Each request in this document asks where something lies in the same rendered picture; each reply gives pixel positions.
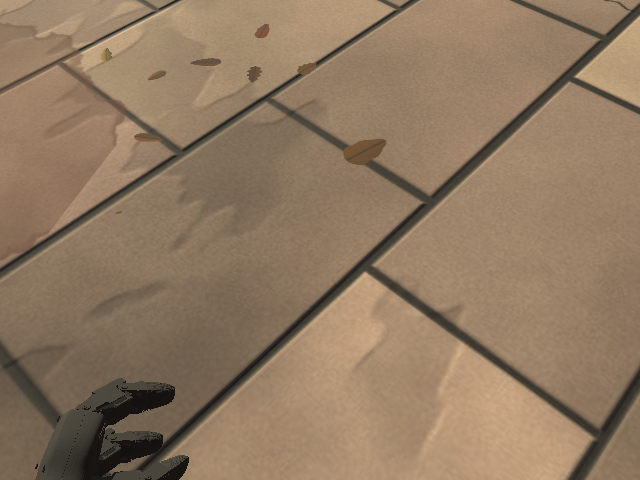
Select robot left hand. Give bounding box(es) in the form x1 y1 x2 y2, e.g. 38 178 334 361
35 378 189 480

